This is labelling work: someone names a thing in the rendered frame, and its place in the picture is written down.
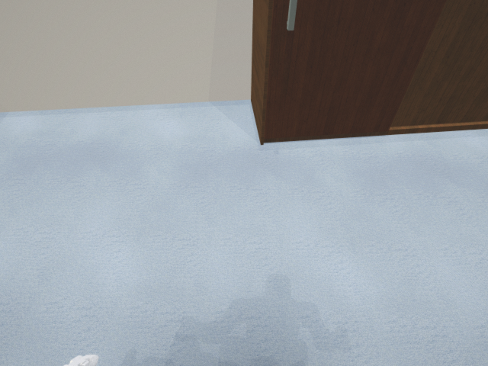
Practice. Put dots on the wardrobe door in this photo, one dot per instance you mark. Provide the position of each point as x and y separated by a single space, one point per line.
346 66
450 84

